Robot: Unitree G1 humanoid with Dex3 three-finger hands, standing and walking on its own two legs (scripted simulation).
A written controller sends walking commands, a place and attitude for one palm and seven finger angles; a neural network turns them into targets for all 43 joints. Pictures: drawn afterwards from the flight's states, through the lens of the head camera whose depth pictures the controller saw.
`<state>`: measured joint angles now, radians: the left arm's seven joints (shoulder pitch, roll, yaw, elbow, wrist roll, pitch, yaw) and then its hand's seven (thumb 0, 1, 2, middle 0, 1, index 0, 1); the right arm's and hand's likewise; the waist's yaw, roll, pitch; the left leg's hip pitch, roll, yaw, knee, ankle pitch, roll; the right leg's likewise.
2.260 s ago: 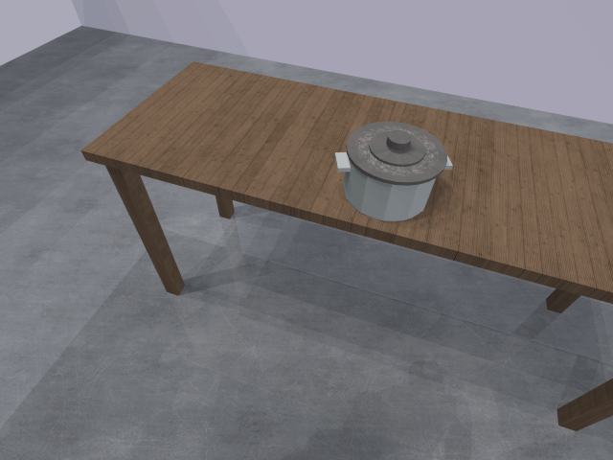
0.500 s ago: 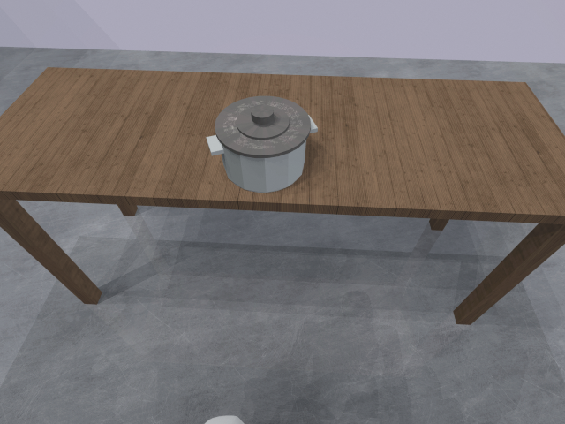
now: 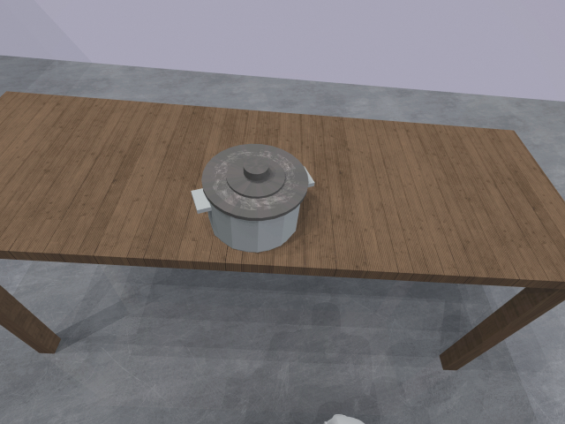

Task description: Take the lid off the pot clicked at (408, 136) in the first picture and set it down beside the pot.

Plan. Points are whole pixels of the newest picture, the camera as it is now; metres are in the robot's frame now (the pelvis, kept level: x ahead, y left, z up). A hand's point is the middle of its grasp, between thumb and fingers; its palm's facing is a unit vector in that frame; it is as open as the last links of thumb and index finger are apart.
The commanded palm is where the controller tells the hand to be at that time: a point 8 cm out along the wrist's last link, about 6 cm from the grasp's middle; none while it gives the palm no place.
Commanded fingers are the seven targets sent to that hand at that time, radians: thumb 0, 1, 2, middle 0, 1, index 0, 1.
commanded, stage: come to a stop and stand still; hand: left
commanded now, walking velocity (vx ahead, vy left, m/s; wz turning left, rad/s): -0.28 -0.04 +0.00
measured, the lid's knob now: (256, 168) +0.54 +0.08 +0.04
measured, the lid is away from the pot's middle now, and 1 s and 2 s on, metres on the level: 0.00 0.00 0.00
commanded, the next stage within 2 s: look again from close up in 1.78 s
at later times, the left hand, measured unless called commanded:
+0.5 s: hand out of the picture +0.05 +0.20 -0.21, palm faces +0.09 -0.98 -0.19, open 7.4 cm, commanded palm none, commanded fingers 0.00 0.90 0.90 -0.20 -0.30 -0.20 -0.30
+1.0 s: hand out of the picture -0.01 +0.20 -0.18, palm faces +0.04 -0.99 -0.16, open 7.4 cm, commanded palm none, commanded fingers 0.00 0.90 0.90 -0.20 -0.30 -0.20 -0.30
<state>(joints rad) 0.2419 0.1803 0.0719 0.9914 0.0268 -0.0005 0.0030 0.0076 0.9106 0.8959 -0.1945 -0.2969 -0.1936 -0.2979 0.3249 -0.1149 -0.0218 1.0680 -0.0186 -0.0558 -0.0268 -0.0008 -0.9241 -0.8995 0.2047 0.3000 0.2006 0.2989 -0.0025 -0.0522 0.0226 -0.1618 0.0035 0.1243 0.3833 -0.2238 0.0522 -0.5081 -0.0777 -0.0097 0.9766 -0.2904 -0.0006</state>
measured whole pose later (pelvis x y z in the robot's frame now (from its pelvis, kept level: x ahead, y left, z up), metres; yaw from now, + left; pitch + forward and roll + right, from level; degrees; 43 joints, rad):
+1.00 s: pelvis +0.00 +0.03 +0.00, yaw +1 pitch +1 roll -1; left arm 0.32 0.16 0.04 1.10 0.02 0.04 0.03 0.01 0.91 0.90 -0.19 -0.30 -0.19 -0.30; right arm 0.39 -0.09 -0.02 1.13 -0.02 -0.01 -0.05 0.00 -0.90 -0.90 0.21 0.30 0.20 0.30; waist -0.04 -0.04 -0.02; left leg -0.19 -0.06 0.06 0.36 -0.19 0.09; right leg -0.22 -0.02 0.01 0.54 -0.32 0.01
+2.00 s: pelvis +0.00 -0.02 -0.01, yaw +2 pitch +0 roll -2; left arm 0.36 0.10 -0.01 1.11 0.02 -0.04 0.05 0.01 0.90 0.90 -0.20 -0.30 -0.20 -0.30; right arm 0.30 -0.16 -0.01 1.08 -0.01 0.00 -0.03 0.01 -0.92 -0.90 0.20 0.30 0.20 0.30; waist -0.01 0.04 0.01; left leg -0.26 0.03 0.00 0.56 -0.30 0.00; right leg -0.16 0.07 -0.03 0.46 -0.30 -0.04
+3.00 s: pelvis +0.01 +0.00 -0.01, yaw +2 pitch -1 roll +0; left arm 0.32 0.16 -0.01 1.07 0.01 -0.01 0.04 0.01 0.90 0.90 -0.20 -0.30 -0.20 -0.30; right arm 0.25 -0.16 0.00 1.09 0.00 -0.02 -0.03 0.00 -0.92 -0.90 0.20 0.30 0.20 0.30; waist 0.02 -0.03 0.03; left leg -0.18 -0.04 0.02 0.47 -0.27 0.04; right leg -0.12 0.00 -0.01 0.46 -0.32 0.00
